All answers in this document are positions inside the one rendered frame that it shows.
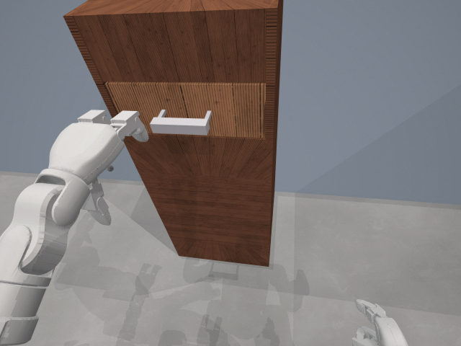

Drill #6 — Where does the handle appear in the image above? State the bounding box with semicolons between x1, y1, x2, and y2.
150;110;212;136

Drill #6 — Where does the drawer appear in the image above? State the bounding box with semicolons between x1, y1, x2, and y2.
105;82;266;138

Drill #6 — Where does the left robot forearm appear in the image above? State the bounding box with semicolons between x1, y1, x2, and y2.
0;169;90;346

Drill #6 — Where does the cabinet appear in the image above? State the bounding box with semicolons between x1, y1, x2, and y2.
63;0;283;267

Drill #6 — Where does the robot left hand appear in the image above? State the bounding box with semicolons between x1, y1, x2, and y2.
48;110;149;226

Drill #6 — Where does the robot right hand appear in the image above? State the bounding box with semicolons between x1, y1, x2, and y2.
352;299;408;346

